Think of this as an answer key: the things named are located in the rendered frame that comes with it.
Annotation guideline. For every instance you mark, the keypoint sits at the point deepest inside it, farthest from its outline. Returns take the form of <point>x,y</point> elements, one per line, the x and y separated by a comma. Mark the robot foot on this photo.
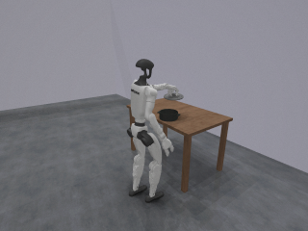
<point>140,189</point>
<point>157,196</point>

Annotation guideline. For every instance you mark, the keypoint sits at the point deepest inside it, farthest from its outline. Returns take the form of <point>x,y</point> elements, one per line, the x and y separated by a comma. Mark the pot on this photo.
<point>168,115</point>

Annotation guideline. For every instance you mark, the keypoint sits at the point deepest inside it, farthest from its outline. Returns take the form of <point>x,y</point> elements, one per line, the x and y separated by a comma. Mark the right robot foot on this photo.
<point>157,196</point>

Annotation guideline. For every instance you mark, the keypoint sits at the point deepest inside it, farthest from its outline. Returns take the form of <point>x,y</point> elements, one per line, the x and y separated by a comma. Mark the table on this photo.
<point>192,121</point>

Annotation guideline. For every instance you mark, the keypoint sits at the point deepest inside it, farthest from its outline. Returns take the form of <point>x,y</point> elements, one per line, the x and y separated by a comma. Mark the right robot hand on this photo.
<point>166,144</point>

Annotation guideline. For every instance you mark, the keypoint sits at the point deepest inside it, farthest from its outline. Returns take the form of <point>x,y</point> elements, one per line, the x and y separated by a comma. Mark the robot right upper arm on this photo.
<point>151,95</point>

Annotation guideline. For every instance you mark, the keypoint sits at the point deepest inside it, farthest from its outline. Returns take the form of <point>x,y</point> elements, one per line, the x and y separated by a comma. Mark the robot right forearm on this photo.
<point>156,127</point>

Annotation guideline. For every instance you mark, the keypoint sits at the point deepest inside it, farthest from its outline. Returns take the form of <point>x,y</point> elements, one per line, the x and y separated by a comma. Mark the left robot hand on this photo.
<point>171,90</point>

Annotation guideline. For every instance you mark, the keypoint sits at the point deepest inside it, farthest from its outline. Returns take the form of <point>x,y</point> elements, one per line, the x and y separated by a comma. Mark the lid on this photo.
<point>174,97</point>

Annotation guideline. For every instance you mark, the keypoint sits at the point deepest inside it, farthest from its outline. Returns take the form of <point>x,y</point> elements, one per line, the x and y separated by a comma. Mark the robot left forearm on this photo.
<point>163,86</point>

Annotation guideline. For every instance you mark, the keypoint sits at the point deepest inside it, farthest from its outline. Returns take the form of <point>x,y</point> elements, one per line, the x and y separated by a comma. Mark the left robot foot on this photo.
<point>140,189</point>

